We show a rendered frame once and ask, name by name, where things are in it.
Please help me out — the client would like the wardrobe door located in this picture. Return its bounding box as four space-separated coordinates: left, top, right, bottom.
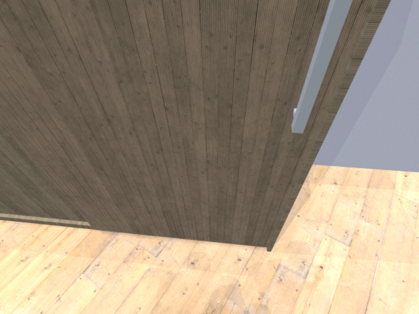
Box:
0 0 376 247
0 126 87 222

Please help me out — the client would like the handle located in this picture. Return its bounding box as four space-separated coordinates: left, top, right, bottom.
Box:
291 0 352 133

